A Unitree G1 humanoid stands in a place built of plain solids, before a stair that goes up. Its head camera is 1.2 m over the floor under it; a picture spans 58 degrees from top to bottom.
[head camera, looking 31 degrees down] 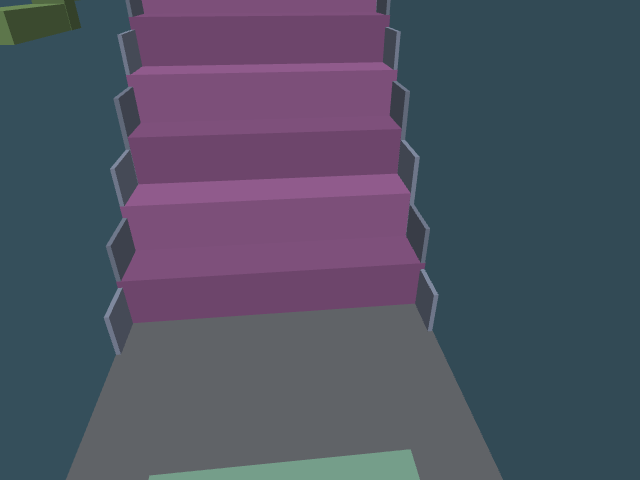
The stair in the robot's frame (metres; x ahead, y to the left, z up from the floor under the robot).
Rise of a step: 0.21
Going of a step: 0.22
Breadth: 1.22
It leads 6 degrees to the left of straight ahead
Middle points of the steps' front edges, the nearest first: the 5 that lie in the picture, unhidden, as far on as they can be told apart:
1.40 0.18 0.21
1.62 0.20 0.42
1.84 0.22 0.63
2.06 0.25 0.84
2.28 0.27 1.06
